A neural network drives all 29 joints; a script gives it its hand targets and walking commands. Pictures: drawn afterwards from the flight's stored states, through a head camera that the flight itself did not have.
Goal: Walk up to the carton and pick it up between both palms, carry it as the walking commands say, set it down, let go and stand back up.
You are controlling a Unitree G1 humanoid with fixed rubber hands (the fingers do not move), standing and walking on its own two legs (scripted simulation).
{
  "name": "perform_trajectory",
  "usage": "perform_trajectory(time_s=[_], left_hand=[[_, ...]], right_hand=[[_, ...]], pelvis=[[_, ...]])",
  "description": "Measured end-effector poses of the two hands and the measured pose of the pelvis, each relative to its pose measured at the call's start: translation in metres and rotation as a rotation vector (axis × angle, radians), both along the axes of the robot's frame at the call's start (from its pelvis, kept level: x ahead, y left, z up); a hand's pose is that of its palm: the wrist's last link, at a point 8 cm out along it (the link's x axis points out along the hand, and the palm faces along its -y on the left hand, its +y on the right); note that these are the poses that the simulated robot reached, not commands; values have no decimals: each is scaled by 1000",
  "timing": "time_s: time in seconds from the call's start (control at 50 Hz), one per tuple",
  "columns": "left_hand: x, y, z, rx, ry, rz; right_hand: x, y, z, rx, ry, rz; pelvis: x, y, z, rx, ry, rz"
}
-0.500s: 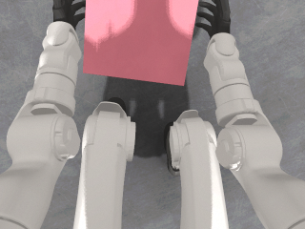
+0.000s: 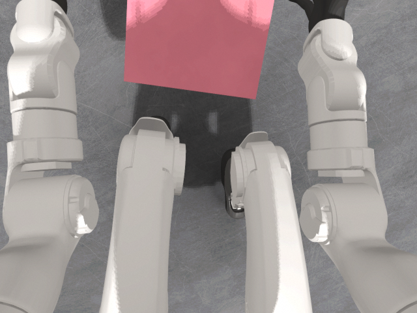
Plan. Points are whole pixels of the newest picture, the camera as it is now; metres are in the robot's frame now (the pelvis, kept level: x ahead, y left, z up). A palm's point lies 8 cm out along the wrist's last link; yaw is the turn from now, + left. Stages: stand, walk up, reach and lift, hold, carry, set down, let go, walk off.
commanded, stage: set down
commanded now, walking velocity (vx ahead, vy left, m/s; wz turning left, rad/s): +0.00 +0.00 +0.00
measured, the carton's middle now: (194, 34) +0.48 +0.06 -0.30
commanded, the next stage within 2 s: let go in 0.80 s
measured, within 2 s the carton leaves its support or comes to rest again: neither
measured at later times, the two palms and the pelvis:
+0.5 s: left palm out of the picture +0.48 +0.27 +0.01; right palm out of the picture +0.52 -0.09 +0.01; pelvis +0.01 +0.00 +0.13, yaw +3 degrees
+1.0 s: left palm out of the picture +0.46 +0.30 +0.13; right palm out of the picture +0.52 -0.10 +0.14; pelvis +0.06 +0.01 +0.22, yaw +4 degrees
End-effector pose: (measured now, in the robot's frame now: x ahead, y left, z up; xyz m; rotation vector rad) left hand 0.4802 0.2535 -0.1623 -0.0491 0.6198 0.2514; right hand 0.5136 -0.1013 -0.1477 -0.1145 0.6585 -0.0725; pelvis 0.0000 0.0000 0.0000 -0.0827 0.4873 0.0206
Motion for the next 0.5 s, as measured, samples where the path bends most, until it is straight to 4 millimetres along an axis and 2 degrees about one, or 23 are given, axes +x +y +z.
perform_trajectory(time_s=[0.1, 0.24, 0.5], left_hand=[[6, 5, 52, 5, -48, 6], [11, 7, 109, 20, -67, -5], [4, 15, 171, 40, -12, 10]], right_hand=[[6, 6, 48, -7, -27, 9], [14, 13, 101, 9, -65, 29], [11, 9, 157, 12, -11, 38]], pelvis=[[-2, 3, 24, -3, -40, 10], [1, 1, 59, 2, -28, 20], [14, -4, 129, 22, -21, 39]])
